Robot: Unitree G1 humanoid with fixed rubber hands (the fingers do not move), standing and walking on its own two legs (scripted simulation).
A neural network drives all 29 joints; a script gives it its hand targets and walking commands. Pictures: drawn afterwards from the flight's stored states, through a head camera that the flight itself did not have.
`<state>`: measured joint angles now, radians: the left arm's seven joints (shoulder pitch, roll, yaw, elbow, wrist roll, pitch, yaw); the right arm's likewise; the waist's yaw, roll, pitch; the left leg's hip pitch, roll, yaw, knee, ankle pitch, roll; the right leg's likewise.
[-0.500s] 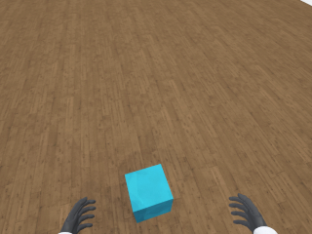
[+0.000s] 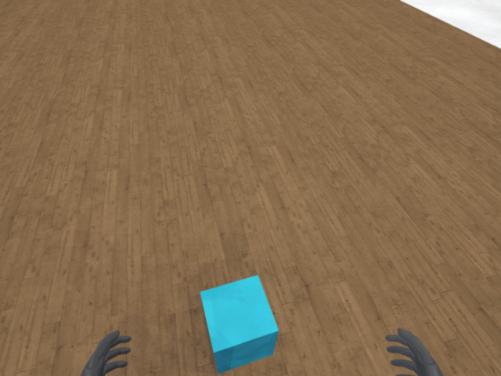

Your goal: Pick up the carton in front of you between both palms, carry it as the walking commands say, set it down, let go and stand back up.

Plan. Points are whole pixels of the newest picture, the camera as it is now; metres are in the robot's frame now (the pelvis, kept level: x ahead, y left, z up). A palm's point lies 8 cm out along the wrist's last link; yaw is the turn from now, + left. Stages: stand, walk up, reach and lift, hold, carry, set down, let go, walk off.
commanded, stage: stand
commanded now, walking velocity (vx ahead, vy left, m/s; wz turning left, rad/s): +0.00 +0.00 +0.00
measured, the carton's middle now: (238, 324) +0.45 +0.04 -0.64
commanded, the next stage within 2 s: none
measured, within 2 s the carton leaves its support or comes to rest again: neither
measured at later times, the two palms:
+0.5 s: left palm out of the picture +0.12 +0.30 -0.10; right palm out of the picture +0.11 -0.26 -0.08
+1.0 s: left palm out of the picture +0.07 +0.31 -0.11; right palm out of the picture +0.07 -0.27 -0.09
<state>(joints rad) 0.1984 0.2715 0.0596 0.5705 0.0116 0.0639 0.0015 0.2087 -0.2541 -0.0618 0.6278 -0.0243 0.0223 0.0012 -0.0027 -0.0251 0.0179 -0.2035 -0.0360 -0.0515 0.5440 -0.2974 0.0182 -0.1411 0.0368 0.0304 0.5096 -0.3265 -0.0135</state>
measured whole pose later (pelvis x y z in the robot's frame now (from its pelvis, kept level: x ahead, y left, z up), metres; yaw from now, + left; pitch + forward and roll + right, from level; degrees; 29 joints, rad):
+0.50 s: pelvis +0.00 +0.02 +0.00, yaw -1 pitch -2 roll -1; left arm 0.22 0.31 0.04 0.77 0.01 -0.01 0.04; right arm 0.20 -0.28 -0.06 0.79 -0.02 -0.02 -0.03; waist -0.01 -0.03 0.03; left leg -0.19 -0.06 -0.02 0.51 -0.29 0.05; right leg -0.12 0.01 0.05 0.47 -0.31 0.02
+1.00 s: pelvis -0.02 +0.02 +0.01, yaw -1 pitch -3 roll -1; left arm 0.23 0.33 0.02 0.89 0.01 -0.02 0.04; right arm 0.18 -0.31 -0.05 0.90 0.00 -0.02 -0.02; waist 0.00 -0.03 0.04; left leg -0.16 -0.06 -0.02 0.44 -0.22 0.05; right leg -0.11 0.00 0.05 0.41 -0.25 0.02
